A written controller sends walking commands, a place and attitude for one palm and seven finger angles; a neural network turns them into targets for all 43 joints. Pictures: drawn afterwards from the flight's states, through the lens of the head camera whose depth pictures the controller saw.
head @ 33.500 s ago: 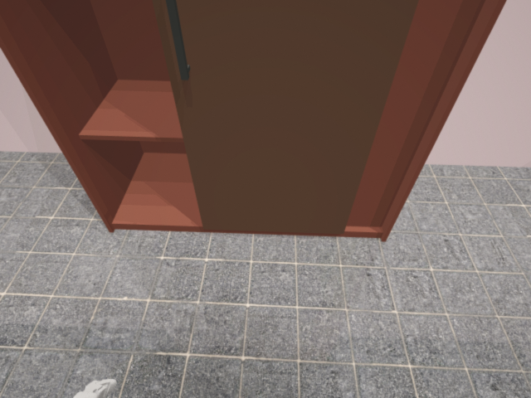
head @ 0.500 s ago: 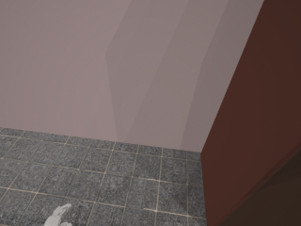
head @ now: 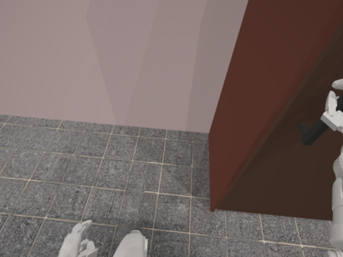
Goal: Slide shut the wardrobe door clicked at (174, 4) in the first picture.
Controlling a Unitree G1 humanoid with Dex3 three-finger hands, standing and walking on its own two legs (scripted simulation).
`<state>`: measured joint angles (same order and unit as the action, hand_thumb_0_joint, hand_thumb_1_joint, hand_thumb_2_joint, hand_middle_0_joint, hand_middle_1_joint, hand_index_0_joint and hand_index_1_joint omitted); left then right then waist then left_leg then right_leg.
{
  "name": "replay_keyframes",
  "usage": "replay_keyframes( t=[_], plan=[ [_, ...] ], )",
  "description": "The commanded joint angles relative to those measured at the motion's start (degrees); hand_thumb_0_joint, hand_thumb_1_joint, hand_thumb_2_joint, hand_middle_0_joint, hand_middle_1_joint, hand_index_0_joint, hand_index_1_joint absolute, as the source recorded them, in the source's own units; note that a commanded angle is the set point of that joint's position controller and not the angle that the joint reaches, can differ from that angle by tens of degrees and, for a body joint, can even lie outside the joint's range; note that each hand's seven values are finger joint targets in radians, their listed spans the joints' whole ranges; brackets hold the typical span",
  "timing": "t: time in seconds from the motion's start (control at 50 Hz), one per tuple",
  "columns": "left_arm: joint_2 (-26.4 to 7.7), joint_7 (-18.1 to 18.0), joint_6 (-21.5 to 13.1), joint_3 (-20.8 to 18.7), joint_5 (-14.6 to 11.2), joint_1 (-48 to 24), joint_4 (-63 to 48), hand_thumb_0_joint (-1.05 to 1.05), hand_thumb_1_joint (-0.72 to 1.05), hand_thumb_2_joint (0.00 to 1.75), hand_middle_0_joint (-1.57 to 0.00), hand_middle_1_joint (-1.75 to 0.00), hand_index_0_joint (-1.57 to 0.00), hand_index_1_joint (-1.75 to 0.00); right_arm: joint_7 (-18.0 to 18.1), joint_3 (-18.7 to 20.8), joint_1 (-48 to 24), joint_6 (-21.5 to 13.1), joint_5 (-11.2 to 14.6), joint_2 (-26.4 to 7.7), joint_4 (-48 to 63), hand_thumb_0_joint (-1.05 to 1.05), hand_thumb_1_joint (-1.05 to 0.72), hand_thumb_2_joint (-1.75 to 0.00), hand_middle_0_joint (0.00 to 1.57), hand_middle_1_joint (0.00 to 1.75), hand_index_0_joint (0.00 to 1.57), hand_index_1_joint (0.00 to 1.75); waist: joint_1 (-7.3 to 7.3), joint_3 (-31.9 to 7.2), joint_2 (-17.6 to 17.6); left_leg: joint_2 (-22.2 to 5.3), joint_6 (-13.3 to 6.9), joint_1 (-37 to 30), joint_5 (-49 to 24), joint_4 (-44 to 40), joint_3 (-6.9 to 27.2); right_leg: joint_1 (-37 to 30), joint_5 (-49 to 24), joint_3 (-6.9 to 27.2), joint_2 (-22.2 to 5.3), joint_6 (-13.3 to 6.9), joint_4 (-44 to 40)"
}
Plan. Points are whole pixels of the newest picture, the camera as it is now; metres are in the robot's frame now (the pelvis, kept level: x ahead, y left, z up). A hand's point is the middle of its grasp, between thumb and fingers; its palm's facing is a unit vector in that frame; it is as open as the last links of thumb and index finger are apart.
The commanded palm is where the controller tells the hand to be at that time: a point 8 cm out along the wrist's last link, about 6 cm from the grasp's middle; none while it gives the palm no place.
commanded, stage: stop walking and hold the door there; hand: right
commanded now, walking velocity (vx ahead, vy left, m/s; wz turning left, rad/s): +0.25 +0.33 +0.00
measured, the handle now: (341, 94) +0.41 -0.31 +0.19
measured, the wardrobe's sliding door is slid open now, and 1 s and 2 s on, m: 0.01 0.01 0.01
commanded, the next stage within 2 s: loosen the grip on the handle in 0.86 s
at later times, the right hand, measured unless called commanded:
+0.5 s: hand (327, 112) +0.38 -0.28 +0.17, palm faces +0.36 +0.92 -0.15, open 5.3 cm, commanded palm +0.34 -0.31 +0.17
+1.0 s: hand (329, 110) +0.39 -0.28 +0.17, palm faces +0.38 +0.90 -0.23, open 5.6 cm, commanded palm +0.34 -0.31 +0.18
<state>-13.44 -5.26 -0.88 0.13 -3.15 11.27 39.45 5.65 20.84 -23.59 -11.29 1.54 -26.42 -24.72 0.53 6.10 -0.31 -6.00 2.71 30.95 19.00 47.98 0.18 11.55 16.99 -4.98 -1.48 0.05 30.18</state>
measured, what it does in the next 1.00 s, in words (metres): steps on the spot: left foot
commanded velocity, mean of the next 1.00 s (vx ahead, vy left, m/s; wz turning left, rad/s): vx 0.03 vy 0.04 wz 0.00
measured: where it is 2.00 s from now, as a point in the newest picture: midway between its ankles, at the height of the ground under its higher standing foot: outside the picture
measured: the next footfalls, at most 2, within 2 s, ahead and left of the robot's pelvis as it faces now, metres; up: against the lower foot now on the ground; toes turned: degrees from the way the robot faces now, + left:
left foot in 0.18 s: +0.05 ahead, +0.10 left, +0.00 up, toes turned +2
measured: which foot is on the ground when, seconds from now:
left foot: up 0.00-0.16, down 0.18-1.00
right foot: down 0.00-1.00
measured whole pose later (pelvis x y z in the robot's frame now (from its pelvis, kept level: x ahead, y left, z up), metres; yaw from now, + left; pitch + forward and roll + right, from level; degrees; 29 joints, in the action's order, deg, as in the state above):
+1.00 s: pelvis +0.01 -0.02 +0.01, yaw +2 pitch +0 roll +1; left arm -12.6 -4.3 -2.1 0.5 -1.5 10.7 38.9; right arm 4.2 18.2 -21.4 -6.7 0.3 -23.0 -18.2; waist -1.7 2.5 -0.3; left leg 0.9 -0.2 12.2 11.9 24.4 -0.6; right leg 12.1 15.0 -3.4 -2.3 -0.2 27.4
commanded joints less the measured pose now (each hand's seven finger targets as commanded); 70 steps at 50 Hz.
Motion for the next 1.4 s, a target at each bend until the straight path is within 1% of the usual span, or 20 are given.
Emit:
replay_keyframes(
  t=[0.0, 0.06, 0.1, 0.18, 0.2, 0.24, 0.32, 0.38, 0.42, 0.48, 0.54, 0.92, 0.94, 0.96, 1.0, 1.04, 1.16, 1.32, 1.34, 1.38],
  plan=[
    [-9.3, -0.3, -3.6, -3.4, -0.2, -1.6, -5.8, 0.00, 0.90, 0.90, -0.20, -0.30, -0.20, -0.30, 0.1, -0.7, -24.6, -2.6, -0.3, -13.7, 16.2, 0.00, -0.90, -0.90, 0.45, 1.40, 0.45, 1.40, 0.15, -15.2, 2.1, 3.1, -1.1, -1.9, 1.5, 2.6, -1.8, -6.6, -7.5, 12.7, -14.5, -10.3, -10.7],
    [-8.3, -0.2, -3.9, -1.6, 0.8, -1.5, -5.3, 0.00, 0.90, 0.90, -0.20, -0.30, -0.20, -0.30, 0.4, -2.4, -24.2, -1.3, -0.1, -12.4, 17.6, 0.00, -0.90, -0.90, 0.45, 1.40, 0.45, 1.40, 0.18, -15.3, 14.4, 6.3, -2.1, -8.6, 3.5, -10.8, -5.3, -8.4, -6.4, 11.5, -13.5, -8.5, -11.1],
    [-8.5, 0.0, -4.0, -0.9, 1.2, -2.3, -5.2, 0.00, 0.90, 0.90, -0.20, -0.30, -0.20, -0.30, 0.2, -3.5, -25.8, -0.7, 0.2, -12.0, 18.5, 0.00, -0.90, -0.90, 0.45, 1.40, 0.45, 1.40, 0.31, -14.6, 15.2, 6.9, -3.0, -14.7, 1.5, -19.3, -5.0, -5.2, -3.6, 12.6, -13.8, -7.3, -9.4],
    [-8.3, 0.4, -3.9, -1.4, 1.3, -2.1, -5.3, 0.00, 0.90, 0.90, -0.20, -0.30, -0.20, -0.30, 0.7, -0.9, -23.1, 0.1, 0.2, -14.7, 18.4, 0.00, -0.90, -0.90, 0.45, 1.40, 0.45, 1.40, 1.24, -19.4, 1.5, -2.2, -9.0, -30.5, -12.4, -26.0, 9.5, 5.1, -10.9, 6.0, -7.4, -3.2, 5.8],
    [-7.9, 0.4, -4.1, -1.8, 0.7, -1.4, -5.9, 0.00, 0.90, 0.90, -0.20, -0.30, -0.20, -0.30, 1.1, 1.0, -22.6, 0.4, 0.8, -16.0, 18.4, 0.00, -0.90, -0.90, 0.45, 1.40, 0.45, 1.40, 0.68, -20.7, -8.0, -6.2, -11.6, -33.1, -12.6, -27.7, 15.8, 9.1, -3.2, 3.2, -3.0, -1.4, 10.2],
    [-7.6, 0.2, -4.3, -1.6, 0.5, -3.0, -6.2, 0.00, 0.90, 0.90, -0.20, -0.30, -0.20, -0.30, 1.3, -0.5, -21.8, 0.8, 1.4, -13.0, 17.7, 0.00, -0.90, -0.90, 0.45, 1.40, 0.45, 1.40, -0.97, -18.4, -9.5, -9.9, -14.5, -35.6, -17.3, -29.5, 18.3, 14.5, 10.0, 5.9, -1.2, -0.7, 13.4],
    [-7.3, -0.5, -3.8, -0.1, 1.1, -2.8, -5.4, 0.00, 0.90, 0.90, -0.20, -0.30, -0.20, -0.30, 1.4, -2.5, -21.4, 0.1, 1.8, -10.4, 20.2, 0.00, -0.90, -0.90, 0.45, 1.40, 0.45, 1.40, 1.21, -19.3, 1.9, -2.6, -7.7, -23.3, -13.3, -20.7, 3.8, -6.1, -7.5, 5.5, -3.2, -2.1, -8.0],
    [-7.5, -0.1, -3.0, -0.6, 1.1, -5.3, -6.9, 0.00, 0.90, 0.90, -0.20, -0.30, -0.20, -0.30, 0.9, -4.7, -20.4, -0.7, 1.9, -8.4, 23.0, 0.00, -0.90, -0.90, 0.45, 1.40, 0.45, 1.40, 0.28, -17.1, 16.3, 5.5, -2.9, -11.8, 4.0, -11.9, 0.9, -10.5, -12.5, 23.3, -17.0, -8.7, -13.2],
    [-6.9, -0.2, -3.6, -0.3, 1.5, -5.4, -7.3, 0.00, 0.90, 0.90, -0.20, -0.30, -0.20, -0.30, 1.1, -5.2, -19.3, -0.5, 1.0, -7.7, 24.1, 0.00, -0.90, -0.90, 0.45, 1.40, 0.45, 1.40, 0.13, -11.9, 13.4, 5.3, -3.1, -11.6, 4.6, -13.4, 0.7, -7.4, -14.1, 21.3, -16.6, -8.8, -14.4],
    [-7.9, 0.4, -4.1, -1.1, 0.8, -4.3, -8.1, 0.00, 0.90, 0.90, -0.20, -0.30, -0.20, -0.30, 1.0, -6.7, -18.0, -0.3, 1.3, -5.7, 27.9, 0.00, -0.90, -0.90, 0.45, 1.40, 0.45, 1.40, 0.18, -17.6, 7.8, 5.2, -3.3, -19.7, -12.8, -25.5, -0.1, -12.2, -30.1, 10.2, -10.6, -4.2, -4.3],
    [-7.1, 0.2, -3.9, -1.2, 0.9, -4.9, -9.0, 0.00, 0.90, 0.90, -0.20, -0.30, -0.20, -0.30, 1.0, -6.0, -16.0, 0.0, 1.1, -6.1, 27.5, 0.00, -0.90, -0.90, 0.45, 1.40, 0.45, 1.40, 0.84, -21.3, 6.8, 1.3, -4.2, -26.6, -27.4, -23.9, 3.4, -7.0, -23.0, 5.5, -6.7, -1.1, -3.3],
    [-7.3, -0.7, -1.8, -1.0, 0.9, -5.2, -8.8, 0.00, 0.90, 0.90, -0.20, -0.30, -0.20, -0.30, 1.8, -2.0, -10.0, 0.6, 1.8, -8.7, 23.5, 0.00, -0.90, -0.90, 0.45, 1.40, 0.45, 1.40, 0.15, -20.4, 3.9, 1.2, -3.6, -25.6, -26.1, -25.8, 3.6, -6.1, -20.6, 6.0, -6.3, -1.6, -5.5],
    [-8.1, 1.4, -4.2, -4.4, 2.1, -1.4, -8.9, 0.00, 0.90, 0.90, -0.20, -0.30, -0.20, -0.30, 1.0, 27.8, -57.3, -0.4, -7.5, -49.2, 25.3, 0.00, -0.90, -0.90, 0.45, 1.40, 0.45, 1.40, -2.98, -11.1, -9.2, 2.1, -2.0, -19.3, -27.6, -28.7, 5.3, 1.9, -20.7, 0.7, -4.8, -2.7, -0.5],
    [-7.0, 1.4, -7.5, -3.6, 4.7, -2.3, -7.8, 0.00, 0.90, 0.90, -0.20, -0.30, -0.20, -0.30, -3.2, 0.5, -35.4, 7.5, -5.9, -8.2, -5.1, 0.00, -0.78, -0.84, 0.45, 1.40, 0.45, 1.40, 2.42, -30.1, -3.1, 5.8, -6.3, -26.9, -45.4, -15.0, -2.8, -1.6, -37.7, 0.4, 1.6, -1.6, -5.9],
    [-7.7, 1.5, -8.2, -4.8, 1.2, 2.2, -5.8, 0.00, 0.90, 0.90, -0.20, -0.30, -0.20, -0.30, -5.0, 0.6, -18.7, 7.2, 1.7, 0.0, 7.0, 0.00, -0.54, -0.73, 0.45, 1.40, 0.45, 1.40, -0.85, -30.5, 9.6, 6.2, -4.7, -17.5, -29.9, -18.0, -4.7, -11.1, -49.9, 3.7, -2.2, 4.2, -1.4],
    [-9.2, 1.3, -8.5, -4.7, 2.5, -0.2, -5.7, 0.00, 0.90, 0.90, -0.20, -0.30, -0.20, -0.30, -4.4, 6.4, -20.0, 4.4, 4.8, -7.6, 11.3, 0.00, -0.30, -0.61, 0.45, 1.40, 0.45, 1.40, -3.00, -27.3, 13.7, 5.8, -4.8, -17.4, -22.0, -20.8, -2.8, -10.1, -34.1, 3.1, -0.7, 2.8, -1.3],
    [-8.6, 1.4, -9.9, -2.7, 2.1, -0.8, -7.9, 0.00, 0.90, 0.90, -0.20, -0.30, -0.20, -0.30, 2.3, -5.7, -30.2, -0.5, -4.0, -4.8, 8.0, 0.00, 0.43, -0.26, 0.44, 1.38, 0.44, 1.38, 1.29, -17.9, -1.8, 5.0, -3.8, -9.4, 2.1, -22.2, -1.5, 4.3, 4.7, 5.5, 0.2, -1.2, -5.0],
    [-8.9, -0.4, -11.9, -1.7, 1.7, 0.7, -5.7, 0.00, 0.90, 0.90, -0.20, -0.30, -0.20, -0.30, 0.9, -6.6, -40.5, -6.0, -3.4, -9.7, -0.6, 0.00, 0.55, -0.20, 0.33, 1.25, 0.33, 1.25, 2.61, -18.9, 2.3, 4.3, -3.5, -8.4, 12.0, -23.3, 1.9, 8.6, 12.3, 4.5, 1.7, -1.3, -0.5],
    [-8.9, -0.2, -11.6, -2.2, 1.9, 0.1, -7.0, 0.00, 0.90, 0.90, -0.20, -0.30, -0.20, -0.30, 0.8, 1.5, -33.9, -6.2, -2.4, -16.5, 3.9, 0.00, 0.55, -0.20, 0.32, 1.23, 0.32, 1.23, -1.61, -24.1, 5.3, 3.8, -3.9, -14.1, 11.6, -23.3, 2.8, 8.4, 10.4, 4.4, 1.8, -1.3, -0.9],
    [-8.6, -0.5, -11.0, -1.7, 1.9, -0.8, -7.1, 0.00, 0.90, 0.90, -0.20, -0.30, -0.20, -0.30, 0.3, 2.0, -33.2, -5.5, -0.9, -16.8, 4.1, 0.00, 0.55, -0.20, 0.29, 1.20, 0.29, 1.20, -1.43, -24.9, 5.6, 3.6, -3.9, -16.3, 10.9, -23.6, 3.1, 9.5, 9.6, 4.2, 1.9, -1.3, -1.1]
  ],
)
